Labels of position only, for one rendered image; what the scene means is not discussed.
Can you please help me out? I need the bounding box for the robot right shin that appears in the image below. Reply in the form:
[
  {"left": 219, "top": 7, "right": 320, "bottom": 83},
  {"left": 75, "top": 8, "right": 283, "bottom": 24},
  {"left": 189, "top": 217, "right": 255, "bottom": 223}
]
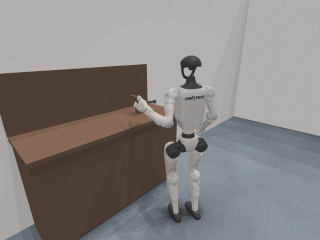
[{"left": 188, "top": 171, "right": 201, "bottom": 211}]

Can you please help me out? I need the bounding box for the robot left hand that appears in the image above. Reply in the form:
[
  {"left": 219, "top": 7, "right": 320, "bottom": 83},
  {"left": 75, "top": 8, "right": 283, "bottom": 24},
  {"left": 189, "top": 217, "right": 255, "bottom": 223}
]
[{"left": 133, "top": 95, "right": 148, "bottom": 112}]

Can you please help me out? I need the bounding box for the robot left upper arm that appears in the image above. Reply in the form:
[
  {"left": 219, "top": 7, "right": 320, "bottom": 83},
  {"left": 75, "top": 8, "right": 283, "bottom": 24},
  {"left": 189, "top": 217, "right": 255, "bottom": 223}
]
[{"left": 162, "top": 87, "right": 179, "bottom": 129}]

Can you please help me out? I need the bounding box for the counter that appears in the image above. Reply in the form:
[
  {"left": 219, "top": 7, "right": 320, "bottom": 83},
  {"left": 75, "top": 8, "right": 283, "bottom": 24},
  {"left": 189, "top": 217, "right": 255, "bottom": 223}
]
[{"left": 0, "top": 64, "right": 177, "bottom": 240}]

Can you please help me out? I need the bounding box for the humanoid robot head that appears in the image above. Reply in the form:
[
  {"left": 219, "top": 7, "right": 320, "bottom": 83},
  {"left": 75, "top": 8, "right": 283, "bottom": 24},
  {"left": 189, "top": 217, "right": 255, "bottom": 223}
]
[{"left": 179, "top": 55, "right": 202, "bottom": 89}]

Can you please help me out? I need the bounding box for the left robot forearm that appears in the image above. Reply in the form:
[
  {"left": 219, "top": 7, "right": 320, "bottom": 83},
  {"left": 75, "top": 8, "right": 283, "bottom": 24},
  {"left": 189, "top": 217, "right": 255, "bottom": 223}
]
[{"left": 143, "top": 106, "right": 168, "bottom": 126}]

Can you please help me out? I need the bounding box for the robot right hand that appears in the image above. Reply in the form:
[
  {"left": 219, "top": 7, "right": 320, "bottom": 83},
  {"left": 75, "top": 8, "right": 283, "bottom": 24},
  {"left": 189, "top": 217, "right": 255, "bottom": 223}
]
[{"left": 194, "top": 126, "right": 206, "bottom": 135}]

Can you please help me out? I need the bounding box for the tap lever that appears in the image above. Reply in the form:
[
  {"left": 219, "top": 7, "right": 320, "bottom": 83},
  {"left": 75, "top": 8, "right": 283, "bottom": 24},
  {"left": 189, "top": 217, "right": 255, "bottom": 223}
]
[{"left": 146, "top": 100, "right": 157, "bottom": 104}]

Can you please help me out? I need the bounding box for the right robot forearm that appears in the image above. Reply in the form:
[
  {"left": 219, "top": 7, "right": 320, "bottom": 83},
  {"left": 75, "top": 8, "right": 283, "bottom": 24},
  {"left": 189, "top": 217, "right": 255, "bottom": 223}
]
[{"left": 200, "top": 118, "right": 217, "bottom": 129}]

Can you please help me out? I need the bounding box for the robot right upper arm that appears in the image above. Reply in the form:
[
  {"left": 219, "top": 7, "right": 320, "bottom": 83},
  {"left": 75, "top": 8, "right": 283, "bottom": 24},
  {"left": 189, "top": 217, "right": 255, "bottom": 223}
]
[{"left": 202, "top": 85, "right": 218, "bottom": 121}]

